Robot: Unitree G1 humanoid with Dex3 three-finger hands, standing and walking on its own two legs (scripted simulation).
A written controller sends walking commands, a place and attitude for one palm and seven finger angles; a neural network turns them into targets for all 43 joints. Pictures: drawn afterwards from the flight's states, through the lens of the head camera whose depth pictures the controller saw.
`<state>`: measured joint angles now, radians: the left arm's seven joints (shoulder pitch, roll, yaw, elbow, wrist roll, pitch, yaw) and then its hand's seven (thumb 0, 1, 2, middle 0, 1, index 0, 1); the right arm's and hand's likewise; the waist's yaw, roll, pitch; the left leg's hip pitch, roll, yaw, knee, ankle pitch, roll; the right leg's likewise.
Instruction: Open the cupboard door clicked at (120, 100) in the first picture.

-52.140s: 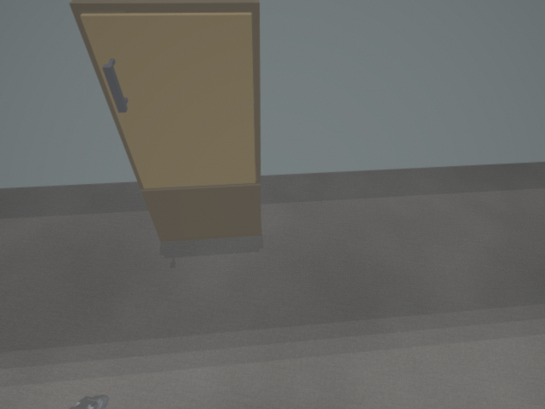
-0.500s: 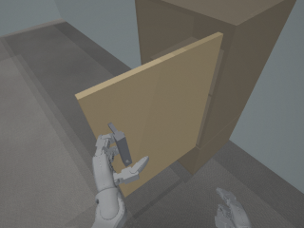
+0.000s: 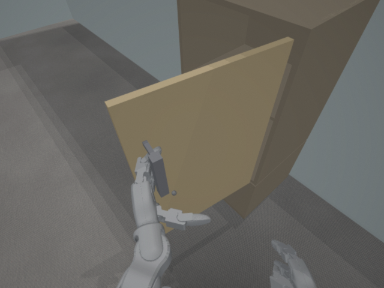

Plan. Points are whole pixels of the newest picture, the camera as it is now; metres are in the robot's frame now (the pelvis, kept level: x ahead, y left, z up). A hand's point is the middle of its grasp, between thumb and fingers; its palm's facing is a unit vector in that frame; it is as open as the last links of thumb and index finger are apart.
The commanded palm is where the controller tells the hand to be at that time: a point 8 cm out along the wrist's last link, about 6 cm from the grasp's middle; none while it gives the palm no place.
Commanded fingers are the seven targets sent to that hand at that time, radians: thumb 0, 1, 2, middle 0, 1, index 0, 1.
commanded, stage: slide the hand sideways off the handle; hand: left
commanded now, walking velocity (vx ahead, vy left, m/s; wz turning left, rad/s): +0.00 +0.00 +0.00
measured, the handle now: (155, 169) +0.35 +0.10 +0.07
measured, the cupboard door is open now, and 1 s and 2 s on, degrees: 81 86 86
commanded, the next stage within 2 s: draw the hand back to the body in 1.22 s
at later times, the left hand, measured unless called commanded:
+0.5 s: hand (175, 217) +0.24 +0.05 +0.07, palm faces -0.11 -0.99 +0.01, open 16.3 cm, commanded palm +0.21 +0.10 +0.07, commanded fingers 0.00 -0.50 0.30 -0.15 -0.30 -0.15 -0.30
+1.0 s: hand (147, 238) +0.20 +0.09 +0.07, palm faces -0.04 -1.00 -0.01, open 16.2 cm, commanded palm +0.17 +0.15 +0.07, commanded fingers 0.00 -0.50 0.30 -0.15 -0.30 -0.15 -0.30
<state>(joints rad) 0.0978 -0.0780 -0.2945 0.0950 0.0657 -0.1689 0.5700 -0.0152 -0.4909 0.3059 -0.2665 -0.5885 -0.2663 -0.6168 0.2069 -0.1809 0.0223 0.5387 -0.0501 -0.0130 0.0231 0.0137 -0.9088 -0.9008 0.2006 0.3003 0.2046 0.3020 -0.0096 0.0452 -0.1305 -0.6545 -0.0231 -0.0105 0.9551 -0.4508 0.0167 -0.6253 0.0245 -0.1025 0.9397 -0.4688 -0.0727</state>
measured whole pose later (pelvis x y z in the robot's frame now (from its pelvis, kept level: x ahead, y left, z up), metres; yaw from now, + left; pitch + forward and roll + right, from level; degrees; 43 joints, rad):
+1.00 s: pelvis +0.01 +0.01 -0.01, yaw -1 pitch +11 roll -1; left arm 0.61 0.11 -0.23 -0.32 -0.03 -0.31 0.07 -0.02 -0.49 0.30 -0.16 -0.30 -0.18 -0.31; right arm 0.27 -0.22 0.03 0.36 0.00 -0.01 0.02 0.01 -0.91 -0.90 0.20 0.30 0.20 0.30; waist 0.00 0.04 -0.13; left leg -0.71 -0.02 0.02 1.04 -0.52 0.03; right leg -0.69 0.03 -0.08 1.03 -0.53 -0.06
